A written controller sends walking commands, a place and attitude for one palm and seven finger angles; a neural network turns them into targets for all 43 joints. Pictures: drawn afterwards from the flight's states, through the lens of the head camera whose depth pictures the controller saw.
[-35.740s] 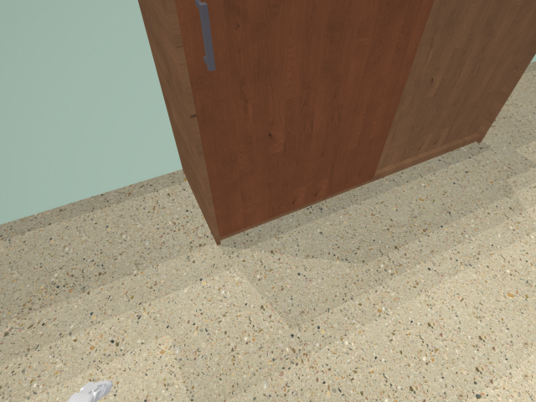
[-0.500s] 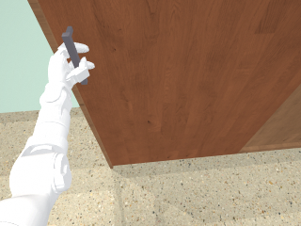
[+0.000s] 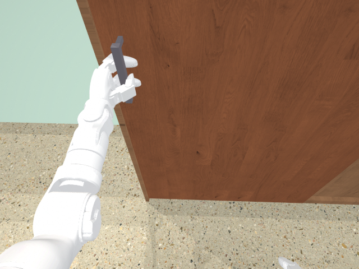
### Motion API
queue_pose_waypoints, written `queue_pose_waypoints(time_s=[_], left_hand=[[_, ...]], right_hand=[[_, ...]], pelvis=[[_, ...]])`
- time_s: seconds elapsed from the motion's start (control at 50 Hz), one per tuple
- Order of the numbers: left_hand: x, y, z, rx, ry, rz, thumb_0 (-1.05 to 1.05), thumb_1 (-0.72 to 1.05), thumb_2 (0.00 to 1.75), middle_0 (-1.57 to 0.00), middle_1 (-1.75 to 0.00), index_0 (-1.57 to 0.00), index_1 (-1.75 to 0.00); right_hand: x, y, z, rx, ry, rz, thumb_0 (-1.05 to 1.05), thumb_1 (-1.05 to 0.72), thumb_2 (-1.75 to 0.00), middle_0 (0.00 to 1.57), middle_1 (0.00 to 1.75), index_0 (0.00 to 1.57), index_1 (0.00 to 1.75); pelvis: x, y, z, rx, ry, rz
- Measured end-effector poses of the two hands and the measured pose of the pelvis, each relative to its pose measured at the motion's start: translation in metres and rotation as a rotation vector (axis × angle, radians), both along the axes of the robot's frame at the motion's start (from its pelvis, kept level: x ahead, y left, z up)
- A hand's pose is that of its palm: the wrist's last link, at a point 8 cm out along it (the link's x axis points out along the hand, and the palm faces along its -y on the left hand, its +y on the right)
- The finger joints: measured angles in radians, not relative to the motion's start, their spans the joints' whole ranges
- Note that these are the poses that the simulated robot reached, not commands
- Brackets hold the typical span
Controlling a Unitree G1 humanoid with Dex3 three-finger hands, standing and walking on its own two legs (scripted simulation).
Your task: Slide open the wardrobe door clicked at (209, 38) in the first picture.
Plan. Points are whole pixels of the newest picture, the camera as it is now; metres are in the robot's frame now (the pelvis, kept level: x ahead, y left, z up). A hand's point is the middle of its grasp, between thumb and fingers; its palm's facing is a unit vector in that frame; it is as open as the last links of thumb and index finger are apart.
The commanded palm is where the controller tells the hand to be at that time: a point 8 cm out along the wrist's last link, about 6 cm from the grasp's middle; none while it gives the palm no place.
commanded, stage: tug the door sideways, standing still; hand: left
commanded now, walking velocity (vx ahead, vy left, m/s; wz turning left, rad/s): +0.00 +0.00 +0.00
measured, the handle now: (124, 71) +0.52 +0.14 +0.16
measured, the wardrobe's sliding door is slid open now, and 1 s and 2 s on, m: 0.00 0.02 0.13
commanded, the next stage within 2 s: step sideways, sliding the door along in 0.66 s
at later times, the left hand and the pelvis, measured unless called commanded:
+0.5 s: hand (136, 89) +0.46 +0.11 +0.15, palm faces +0.05 -1.00 -0.03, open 5.6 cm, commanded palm +0.44 +0.10 +0.16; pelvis -0.02 +0.00 -0.01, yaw +1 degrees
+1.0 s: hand (142, 90) +0.46 +0.09 +0.15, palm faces +0.05 -0.99 -0.14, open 5.6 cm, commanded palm +0.45 +0.12 +0.16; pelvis -0.01 -0.02 -0.01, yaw -2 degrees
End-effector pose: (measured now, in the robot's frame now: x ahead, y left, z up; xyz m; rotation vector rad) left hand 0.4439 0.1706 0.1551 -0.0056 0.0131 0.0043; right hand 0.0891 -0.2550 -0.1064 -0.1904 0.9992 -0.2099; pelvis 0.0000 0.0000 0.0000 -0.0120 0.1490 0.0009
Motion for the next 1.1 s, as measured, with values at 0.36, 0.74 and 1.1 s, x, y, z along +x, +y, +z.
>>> queue_pose_waypoints(time_s=[0.36, 0.74, 1.1], left_hand=[[-0.003, -0.008, -0.001, 0.031, -0.017, 0.050, 0.01, 0.82, 0.83, -0.32, -1.40, -0.29, -1.40], [-0.003, -0.021, -0.001, 0.040, -0.026, 0.035, 0.01, 0.82, 0.83, -0.34, -1.40, -0.28, -1.40], [-0.006, -0.031, 0.002, 0.166, -0.026, 0.134, -0.01, 0.78, 0.85, -0.41, -1.37, -0.26, -1.40]], right_hand=[[-0.077, 0.010, -0.020, 0.038, 0.144, -0.005, 0.01, -0.91, -0.90, 0.20, 0.30, 0.20, 0.30], [-0.053, 0.006, -0.017, 0.035, 0.067, 0.040, 0.01, -0.91, -0.90, 0.20, 0.30, 0.20, 0.30], [-0.009, -0.025, -0.038, 0.077, 0.030, 0.003, 0.01, -0.91, -0.90, 0.20, 0.30, 0.20, 0.30]], pelvis=[[-0.018, 0.003, -0.005, -0.002, 0.007, 0.019], [-0.015, 0.000, -0.006, 0.002, 0.011, 0.025], [-0.007, -0.051, -0.013, 0.005, -0.136, -0.010]])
